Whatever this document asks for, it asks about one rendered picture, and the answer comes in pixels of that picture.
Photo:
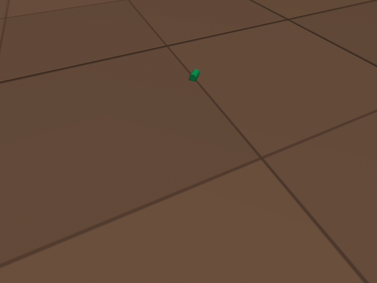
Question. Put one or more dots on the can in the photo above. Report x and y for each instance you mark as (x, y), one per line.
(193, 76)

